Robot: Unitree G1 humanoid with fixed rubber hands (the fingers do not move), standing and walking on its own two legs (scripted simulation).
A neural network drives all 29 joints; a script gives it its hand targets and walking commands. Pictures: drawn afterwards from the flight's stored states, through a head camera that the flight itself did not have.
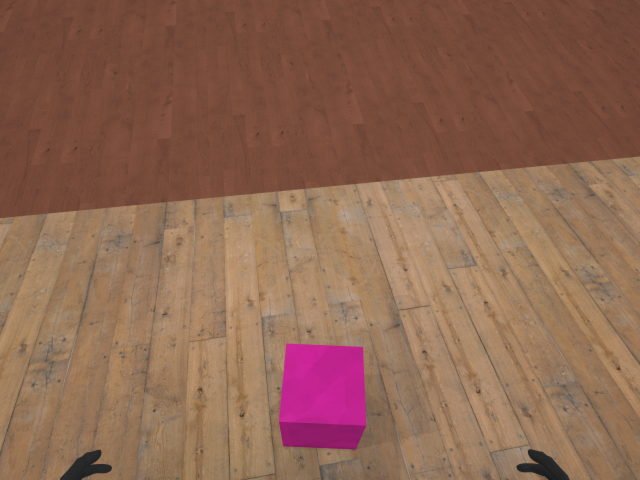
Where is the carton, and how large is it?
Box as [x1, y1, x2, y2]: [279, 344, 365, 448]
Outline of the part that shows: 286,344 279,424 283,445 355,448 365,426 362,347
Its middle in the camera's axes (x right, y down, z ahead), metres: +0.01 +0.45 +1.10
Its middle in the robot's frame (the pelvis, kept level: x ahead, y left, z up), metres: +0.42 -0.03 -0.66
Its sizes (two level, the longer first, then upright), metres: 0.210 0.200 0.250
